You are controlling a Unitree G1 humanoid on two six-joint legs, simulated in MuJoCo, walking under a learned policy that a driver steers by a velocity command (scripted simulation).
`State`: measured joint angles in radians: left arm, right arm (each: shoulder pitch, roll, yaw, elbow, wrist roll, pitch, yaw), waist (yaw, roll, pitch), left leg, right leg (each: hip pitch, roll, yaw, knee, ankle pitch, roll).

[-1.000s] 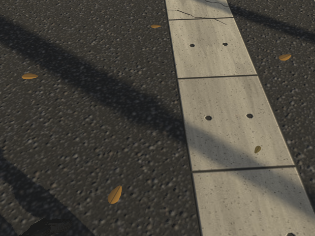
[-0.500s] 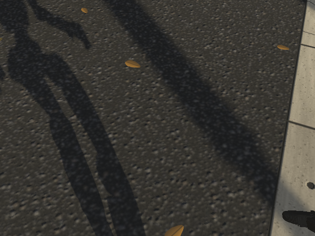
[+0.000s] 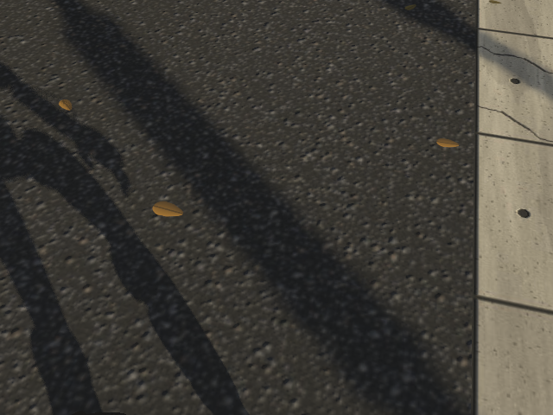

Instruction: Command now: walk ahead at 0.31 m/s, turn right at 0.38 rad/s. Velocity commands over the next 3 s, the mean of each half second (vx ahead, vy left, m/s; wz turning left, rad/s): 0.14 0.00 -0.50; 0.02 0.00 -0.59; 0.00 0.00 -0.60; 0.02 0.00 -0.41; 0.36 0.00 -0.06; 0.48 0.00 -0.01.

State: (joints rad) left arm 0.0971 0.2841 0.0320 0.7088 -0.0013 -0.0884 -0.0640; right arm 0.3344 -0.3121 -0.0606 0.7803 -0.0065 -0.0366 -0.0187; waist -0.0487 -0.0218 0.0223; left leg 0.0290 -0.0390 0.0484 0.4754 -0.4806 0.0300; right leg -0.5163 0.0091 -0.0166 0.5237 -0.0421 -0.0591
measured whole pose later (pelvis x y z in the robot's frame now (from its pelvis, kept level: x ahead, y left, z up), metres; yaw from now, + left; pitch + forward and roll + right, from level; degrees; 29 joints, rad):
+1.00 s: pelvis +0.14 -0.01 +0.02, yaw -35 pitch +2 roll +1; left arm 0.21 0.30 0.07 0.62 0.00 0.04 0.00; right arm 0.13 -0.33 -0.09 0.72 -0.01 0.02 -0.04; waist 0.00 0.04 0.05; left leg -0.49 0.04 -0.01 1.04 -0.49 -0.06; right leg -0.30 0.03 0.03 0.53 -0.26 -0.04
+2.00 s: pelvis +0.11 -0.03 +0.03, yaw -64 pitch +1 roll +1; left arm 0.18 0.25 0.03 0.65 0.00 0.01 0.01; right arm 0.19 -0.34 -0.08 0.78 0.01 0.02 -0.01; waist -0.01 0.05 0.03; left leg -0.44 0.05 0.01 0.99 -0.38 -0.07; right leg -0.21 0.03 0.02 0.42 -0.22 -0.06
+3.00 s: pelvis +0.30 -0.40 +0.02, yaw -64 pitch +1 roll -1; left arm 0.24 0.27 0.05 0.77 0.00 -0.08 -0.03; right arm 0.26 -0.32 -0.03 0.78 0.02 -0.07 0.00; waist 0.01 0.04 0.05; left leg -0.49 0.09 -0.05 1.14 -0.32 0.01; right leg -0.25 0.07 -0.05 0.37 -0.14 -0.07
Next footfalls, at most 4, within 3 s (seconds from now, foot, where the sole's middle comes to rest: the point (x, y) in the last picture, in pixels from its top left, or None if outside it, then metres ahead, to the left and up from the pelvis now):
0.46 left None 0.27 0.11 -0.76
0.88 right None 0.13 -0.12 -0.76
1.38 left None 0.28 0.04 -0.76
1.80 right None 0.05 -0.10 -0.76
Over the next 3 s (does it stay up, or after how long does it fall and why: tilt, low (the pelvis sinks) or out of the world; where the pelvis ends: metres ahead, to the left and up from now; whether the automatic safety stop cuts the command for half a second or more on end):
stays up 0.30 -0.40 0.02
